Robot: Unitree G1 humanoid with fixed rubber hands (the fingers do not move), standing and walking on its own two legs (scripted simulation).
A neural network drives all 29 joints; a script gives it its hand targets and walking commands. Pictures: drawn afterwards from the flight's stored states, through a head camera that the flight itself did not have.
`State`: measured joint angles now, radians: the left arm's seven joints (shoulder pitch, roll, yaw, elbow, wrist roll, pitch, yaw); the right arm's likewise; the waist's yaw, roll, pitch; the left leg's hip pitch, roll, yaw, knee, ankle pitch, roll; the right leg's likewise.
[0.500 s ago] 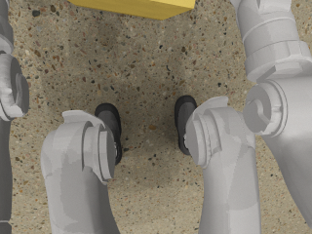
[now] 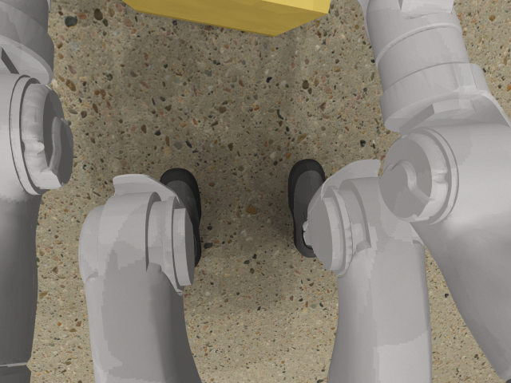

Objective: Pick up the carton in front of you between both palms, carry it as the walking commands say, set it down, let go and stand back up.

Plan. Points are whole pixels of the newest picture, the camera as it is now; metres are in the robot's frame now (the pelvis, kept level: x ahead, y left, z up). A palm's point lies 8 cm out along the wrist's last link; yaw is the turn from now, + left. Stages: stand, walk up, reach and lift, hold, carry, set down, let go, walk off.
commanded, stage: reach and lift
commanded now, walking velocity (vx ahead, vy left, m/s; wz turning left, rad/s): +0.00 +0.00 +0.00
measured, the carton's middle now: out of the picture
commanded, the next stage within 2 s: none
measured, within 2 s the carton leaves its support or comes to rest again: leaves its support in 0.30 s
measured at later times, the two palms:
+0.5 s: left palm out of the picture +0.55 +0.20 -0.08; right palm out of the picture +0.55 -0.10 -0.07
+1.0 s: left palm out of the picture +0.50 +0.19 +0.07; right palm out of the picture +0.51 -0.11 +0.08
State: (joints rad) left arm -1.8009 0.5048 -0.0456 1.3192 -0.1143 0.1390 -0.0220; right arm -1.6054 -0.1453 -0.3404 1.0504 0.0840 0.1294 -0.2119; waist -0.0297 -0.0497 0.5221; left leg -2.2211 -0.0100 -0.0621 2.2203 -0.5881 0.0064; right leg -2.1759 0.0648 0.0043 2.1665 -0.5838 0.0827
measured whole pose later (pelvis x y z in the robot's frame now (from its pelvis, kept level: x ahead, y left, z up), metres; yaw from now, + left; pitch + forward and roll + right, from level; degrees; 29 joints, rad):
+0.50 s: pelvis +0.01 -0.01 +0.03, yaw +3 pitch +40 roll -4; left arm -1.40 0.29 0.17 0.89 0.03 0.37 0.04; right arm -1.24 -0.04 -0.44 0.70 0.04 0.32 -0.22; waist -0.01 -0.06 0.14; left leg -2.24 -0.05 -0.07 2.11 -0.56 -0.02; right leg -2.19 0.10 0.05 2.08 -0.59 0.11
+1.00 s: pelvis +0.00 -0.01 +0.13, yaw +5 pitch +43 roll -2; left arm -1.15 0.10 0.37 0.71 0.24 0.45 -0.02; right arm -1.04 0.09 -0.55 0.54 -0.19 0.44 -0.12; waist -0.02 -0.04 -0.12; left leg -1.99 -0.05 -0.07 1.71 -0.46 -0.03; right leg -1.96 0.08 0.06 1.70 -0.49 0.07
